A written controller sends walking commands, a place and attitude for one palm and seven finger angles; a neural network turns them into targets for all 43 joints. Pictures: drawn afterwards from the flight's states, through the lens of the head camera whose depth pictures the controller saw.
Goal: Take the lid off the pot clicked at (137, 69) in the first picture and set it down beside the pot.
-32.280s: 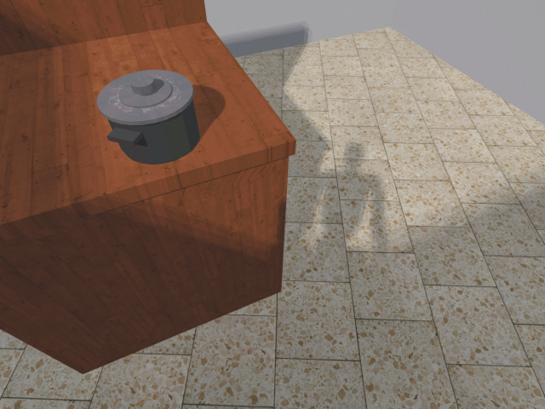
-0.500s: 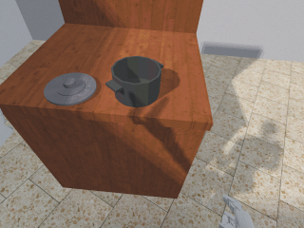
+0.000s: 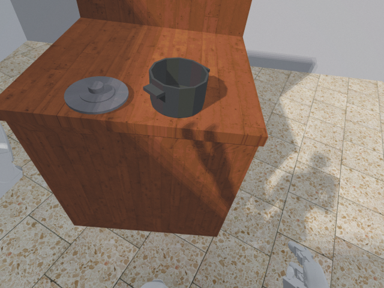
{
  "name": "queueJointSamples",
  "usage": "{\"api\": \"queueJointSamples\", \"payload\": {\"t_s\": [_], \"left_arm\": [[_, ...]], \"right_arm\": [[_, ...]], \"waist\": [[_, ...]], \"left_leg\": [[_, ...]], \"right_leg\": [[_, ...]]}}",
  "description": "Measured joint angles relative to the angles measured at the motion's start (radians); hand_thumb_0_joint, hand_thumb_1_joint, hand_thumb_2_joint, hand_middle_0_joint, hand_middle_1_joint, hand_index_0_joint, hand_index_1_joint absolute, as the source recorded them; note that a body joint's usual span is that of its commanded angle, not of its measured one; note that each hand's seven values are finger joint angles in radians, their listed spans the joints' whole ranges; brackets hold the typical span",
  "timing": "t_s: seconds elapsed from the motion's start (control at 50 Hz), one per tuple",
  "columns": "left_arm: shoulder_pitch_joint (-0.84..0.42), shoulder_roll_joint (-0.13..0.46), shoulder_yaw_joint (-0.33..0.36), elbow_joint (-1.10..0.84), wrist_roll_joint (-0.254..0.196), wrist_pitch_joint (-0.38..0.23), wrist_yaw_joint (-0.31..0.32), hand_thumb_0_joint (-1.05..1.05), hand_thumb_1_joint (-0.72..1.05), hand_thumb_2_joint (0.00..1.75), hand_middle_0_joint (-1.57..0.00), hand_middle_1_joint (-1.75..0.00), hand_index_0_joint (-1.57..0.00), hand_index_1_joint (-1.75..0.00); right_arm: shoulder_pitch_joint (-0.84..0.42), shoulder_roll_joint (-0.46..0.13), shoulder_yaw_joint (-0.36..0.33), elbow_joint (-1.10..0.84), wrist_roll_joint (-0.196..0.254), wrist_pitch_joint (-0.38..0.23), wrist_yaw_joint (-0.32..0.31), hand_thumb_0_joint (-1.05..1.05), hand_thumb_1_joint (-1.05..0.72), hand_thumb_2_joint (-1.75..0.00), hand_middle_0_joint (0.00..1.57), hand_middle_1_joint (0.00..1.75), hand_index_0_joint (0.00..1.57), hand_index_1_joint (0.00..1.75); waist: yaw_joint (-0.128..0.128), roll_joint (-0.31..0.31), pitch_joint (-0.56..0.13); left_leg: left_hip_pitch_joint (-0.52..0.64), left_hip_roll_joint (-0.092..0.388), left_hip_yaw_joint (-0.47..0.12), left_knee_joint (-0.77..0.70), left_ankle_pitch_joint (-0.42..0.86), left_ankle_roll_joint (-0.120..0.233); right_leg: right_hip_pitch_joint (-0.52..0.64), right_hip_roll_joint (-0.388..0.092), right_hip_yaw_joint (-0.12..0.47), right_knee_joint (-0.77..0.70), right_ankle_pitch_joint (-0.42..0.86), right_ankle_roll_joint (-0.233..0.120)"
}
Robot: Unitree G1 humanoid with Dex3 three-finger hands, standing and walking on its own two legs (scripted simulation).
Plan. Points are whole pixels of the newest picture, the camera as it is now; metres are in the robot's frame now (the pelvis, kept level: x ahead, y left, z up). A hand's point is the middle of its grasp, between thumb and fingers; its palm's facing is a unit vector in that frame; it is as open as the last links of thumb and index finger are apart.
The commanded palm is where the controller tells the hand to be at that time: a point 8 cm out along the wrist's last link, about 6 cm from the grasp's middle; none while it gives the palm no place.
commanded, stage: step back with the hand held close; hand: left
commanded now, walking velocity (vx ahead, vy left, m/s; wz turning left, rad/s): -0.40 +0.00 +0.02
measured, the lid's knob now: (95, 87) +0.60 +0.30 +0.08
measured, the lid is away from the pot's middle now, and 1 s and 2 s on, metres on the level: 0.23 0.23 0.23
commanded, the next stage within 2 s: stop stepping back and stand still in 0.12 s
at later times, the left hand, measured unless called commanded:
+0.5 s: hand out of the picture +0.10 +0.29 +0.29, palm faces +0.42 -0.90 -0.15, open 7.4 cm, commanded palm +0.03 +0.33 +0.27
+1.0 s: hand out of the picture +0.04 +0.36 +0.27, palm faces +0.35 -0.91 -0.24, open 7.4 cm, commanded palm none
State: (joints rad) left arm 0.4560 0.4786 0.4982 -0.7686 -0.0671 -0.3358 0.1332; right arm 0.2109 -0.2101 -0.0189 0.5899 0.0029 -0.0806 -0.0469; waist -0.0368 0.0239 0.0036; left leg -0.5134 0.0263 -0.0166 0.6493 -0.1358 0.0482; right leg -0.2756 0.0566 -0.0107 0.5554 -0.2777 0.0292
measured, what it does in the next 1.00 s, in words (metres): walks backwards: right foot, then left foot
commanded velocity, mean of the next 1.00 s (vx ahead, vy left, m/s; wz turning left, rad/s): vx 0.06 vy -0.11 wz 0.00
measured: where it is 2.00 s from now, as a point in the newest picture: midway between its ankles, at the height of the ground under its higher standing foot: outside the picture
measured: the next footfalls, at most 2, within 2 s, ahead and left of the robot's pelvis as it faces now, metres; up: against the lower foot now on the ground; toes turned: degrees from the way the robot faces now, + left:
right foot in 0.28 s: -0.11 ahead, -0.16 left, +0.00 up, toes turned -3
left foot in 0.40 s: +0.07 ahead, +0.07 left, +0.00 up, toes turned -5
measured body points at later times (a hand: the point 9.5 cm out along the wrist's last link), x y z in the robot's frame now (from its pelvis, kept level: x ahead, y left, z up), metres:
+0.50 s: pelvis -0.11 +0.06 +0.00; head -0.13 +0.13 +0.44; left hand +0.07 +0.34 +0.30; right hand +0.03 -0.18 -0.05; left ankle +0.03 +0.08 -0.72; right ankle -0.15 -0.13 -0.66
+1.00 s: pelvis -0.20 +0.14 +0.02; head -0.17 +0.20 +0.46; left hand +0.02 +0.41 +0.28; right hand -0.08 -0.06 -0.06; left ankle -0.18 +0.25 -0.72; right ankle -0.19 -0.01 -0.62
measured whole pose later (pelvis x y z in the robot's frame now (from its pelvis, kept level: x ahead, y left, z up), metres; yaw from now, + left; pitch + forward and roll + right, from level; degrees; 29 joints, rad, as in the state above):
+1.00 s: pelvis -0.20 +0.14 +0.02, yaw -5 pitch +1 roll -6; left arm 0.25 0.43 0.52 -0.75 -0.08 -0.18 0.10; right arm 0.26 -0.07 0.05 0.59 0.01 -0.11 0.05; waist -0.06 -0.05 0.04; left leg -0.32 0.09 -0.04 0.61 -0.30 0.00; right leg -0.61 0.05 -0.04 1.19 -0.36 0.01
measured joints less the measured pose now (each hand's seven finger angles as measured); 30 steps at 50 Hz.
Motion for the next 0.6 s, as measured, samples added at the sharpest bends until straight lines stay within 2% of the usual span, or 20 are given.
{"api": "queueJointSamples", "payload": {"t_s": [0.04,0.06,0.12,0.16,0.22,0.24,0.26,0.28,0.32,0.36,0.38,0.42,0.44,0.46,0.5,0.54,0.58,0.6], "left_arm": [[-0.015,-0.007,0.008,0.009,0.002,0.0,0.003,0.01,0.88,0.9,-0.21,-0.3,-0.21,-0.3],[-0.032,-0.011,0.015,0.018,0.004,0.004,0.003,0.01,0.88,0.9,-0.21,-0.3,-0.21,-0.3],[-0.078,-0.009,0.03,0.041,-0.002,0.021,0.006,0.01,0.88,0.9,-0.21,-0.3,-0.21,-0.3],[-0.074,-0.002,0.036,0.036,-0.013,0.034,0.01,0.01,0.89,0.9,-0.21,-0.3,-0.21,-0.3],[-0.031,-0.002,0.029,0.003,-0.026,0.055,0.012,0.01,0.89,0.9,-0.21,-0.3,-0.21,-0.3],[-0.035,-0.007,-0.008,0.044,-0.009,0.043,0.002,0.01,0.89,0.9,-0.21,-0.3,-0.21,-0.3],[-0.043,-0.011,-0.039,0.057,-0.009,0.086,-0.013,0.01,0.89,0.9,-0.21,-0.3,-0.21,-0.3],[-0.036,-0.007,-0.04,0.047,-0.011,0.11,-0.017,0.01,0.89,0.9,-0.21,-0.3,-0.21,-0.3],[-0.014,-0.027,-0.064,0.028,-0.008,0.1,-0.03,0.02,0.89,0.9,-0.21,-0.3,-0.21,-0.3],[0.012,-0.01,-0.073,-0.018,-0.002,0.107,-0.042,0.02,0.89,0.9,-0.21,-0.3,-0.21,-0.3],[0.012,0.001,-0.065,-0.05,-0.002,0.11,-0.047,0.02,0.89,0.9,-0.21,-0.3,-0.21,-0.3],[-0.049,0.004,-0.038,-0.08,-0.003,0.105,-0.045,0.02,0.88,0.9,-0.22,-0.3,-0.22,-0.3],[-0.11,-0.008,-0.031,-0.068,-0.004,0.104,-0.039,0.02,0.88,0.9,-0.22,-0.3,-0.22,-0.3],[-0.181,-0.021,-0.026,-0.037,-0.005,0.102,-0.032,0.01,0.88,0.9,-0.22,-0.3,-0.22,-0.3],[-0.314,-0.032,-0.012,0.049,-0.006,0.116,-0.02,0.01,0.88,0.9,-0.22,-0.3,-0.22,-0.3],[-0.362,-0.021,0.014,0.122,-0.014,0.141,-0.015,0.01,0.88,0.9,-0.21,-0.3,-0.21,-0.3],[-0.284,-0.005,0.036,0.138,-0.026,0.17,-0.016,0.01,0.89,0.9,-0.21,-0.3,-0.21,-0.3],[-0.207,0.01,0.039,0.116,-0.028,0.182,-0.018,0.01,0.89,0.9,-0.21,-0.3,-0.21,-0.3]], "right_arm": [[0.001,0.003,0.002,-0.005,-0.004,-0.007,-0.005,0.01,-0.9,-0.9,0.21,0.3,0.21,0.3],[-0.002,0.008,0.002,-0.006,-0.011,-0.013,-0.006,0.01,-0.9,-0.9,0.21,0.3,0.21,0.3],[-0.004,0.036,0.0,-0.002,-0.025,-0.031,0.007,0.01,-0.9,-0.9,0.21,0.3,0.21,0.3],[-0.003,0.054,0.004,-0.002,-0.025,-0.033,0.023,0.01,-0.9,-0.9,0.21,0.3,0.21,0.3],[-0.002,0.072,0.01,-0.001,-0.029,-0.032,0.04,0.01,-0.9,-0.9,0.21,0.3,0.21,0.3],[-0.003,0.062,0.013,0.01,-0.033,-0.044,0.039,0.01,-0.9,-0.9,0.21,0.3,0.21,0.3],[-0.011,0.057,0.013,0.019,-0.024,-0.04,0.044,0.01,-0.9,-0.9,0.21,0.3,0.21,0.31],[-0.028,0.058,0.021,0.025,-0.021,-0.031,0.042,0.01,-0.9,-0.9,0.21,0.3,0.21,0.31],[-0.041,0.047,0.031,0.044,-0.016,-0.021,0.025,0.01,-0.9,-0.9,0.21,0.3,0.21,0.31],[0.003,0.046,0.037,0.054,-0.012,-0.01,0.015,0.01,-0.9,-0.9,0.21,0.3,0.21,0.31],[0.029,0.044,0.041,0.053,-0.006,-0.004,0.011,0.01,-0.9,-0.9,0.21,0.3,0.21,0.31],[0.046,0.044,0.045,0.052,0.001,0.001,-0.003,0.01,-0.9,-0.9,0.21,0.3,0.21,0.31],[0.038,0.048,0.045,0.056,0.002,-0.001,-0.007,0.01,-0.9,-0.9,0.21,0.3,0.21,0.3],[0.029,0.053,0.044,0.059,0.0,-0.009,-0.008,0.01,-0.9,-0.9,0.21,0.3,0.21,0.3],[0.018,0.069,0.042,0.059,-0.004,-0.024,0.001,0.01,-0.9,-0.9,0.21,0.3,0.21,0.3],[0.014,0.085,0.044,0.05,-0.006,-0.025,0.02,0.01,-0.9,-0.9,0.21,0.3,0.21,0.3],[0.028,0.089,0.044,0.018,-0.007,-0.018,0.042,0.01,-0.9,-0.9,0.21,0.3,0.21,0.3],[0.042,0.085,0.043,-0.007,-0.005,-0.013,0.053,0.01,-0.9,-0.9,0.21,0.3,0.21,0.3]], "waist": [[0.005,0.001,0.0],[0.006,0.005,0.004],[0.005,0.015,0.009],[0.012,0.013,0.0],[0.031,0.007,-0.03],[0.036,0.02,-0.047],[0.051,0.012,-0.051],[0.064,-0.018,-0.048],[0.048,0.01,-0.028],[0.032,-0.002,-0.059],[0.031,-0.015,-0.084],[0.02,-0.045,-0.102],[0.017,-0.053,-0.084],[0.012,-0.054,-0.061],[0.001,-0.05,-0.011],[-0.013,-0.041,0.024],[-0.029,-0.014,0.032],[-0.036,-0.001,0.028]], "left_leg": [[-0.002,0.003,0.006,-0.025,0.03,0.022],[-0.002,0.006,0.004,-0.049,0.048,0.031],[0.003,0.015,-0.011,-0.154,0.108,0.03],[0.005,0.023,-0.009,-0.221,0.131,0.025],[-0.001,0.027,0.008,-0.298,0.182,0.011],[-0.03,0.017,-0.008,-0.274,0.188,-0.008],[-0.048,0.005,0.0,-0.235,0.183,-0.015],[-0.071,-0.007,0.031,-0.175,0.151,-0.022],[-0.099,-0.004,0.005,0.015,-0.009,-0.051],[-0.067,-0.023,-0.016,0.183,-0.126,-0.069],[-0.024,-0.026,-0.026,0.202,-0.16,-0.068],[-0.013,-0.041,-0.022,0.186,-0.174,-0.007],[-0.011,-0.044,-0.014,0.172,-0.146,0.017],[-0.002,-0.045,-0.012,0.138,-0.113,0.018],[0.028,-0.048,-0.019,0.03,-0.064,-0.039],[0.072,-0.046,-0.018,-0.113,-0.072,-0.096],[0.106,-0.037,-0.008,-0.247,-0.109,-0.144],[0.097,-0.033,0.005,-0.258,-0.165,-0.164]], "right_leg": [[-0.026,0.009,0.01,0.046,-0.072,-0.016],[-0.05,0.025,0.021,0.119,-0.115,-0.022],[-0.087,0.066,0.023,0.306,-0.205,-0.039],[-0.061,0.069,0.002,0.306,-0.243,-0.048],[0.031,0.051,-0.031,0.144,-0.258,-0.067],[0.062,0.041,-0.039,0.083,-0.211,-0.07],[0.106,0.016,-0.027,0.0,-0.163,-0.069],[0.138,-0.025,-0.004,-0.08,-0.118,-0.07],[0.15,-0.014,-0.005,-0.043,-0.101,0.007],[0.161,-0.017,-0.007,0.003,-0.133,0.031],[0.153,-0.024,-0.007,0.033,-0.158,0.029],[0.094,-0.037,0.002,0.141,-0.235,-0.001],[0.051,-0.021,0.029,0.226,-0.267,-0.012],[0.006,0.0,0.05,0.309,-0.273,-0.022],[-0.074,0.039,0.061,0.432,-0.261,-0.037],[-0.124,0.064,0.036,0.463,-0.247,-0.044],[-0.122,0.078,-0.023,0.379,-0.249,-0.054],[-0.091,0.076,-0.064,0.288,-0.259,-0.072]]}}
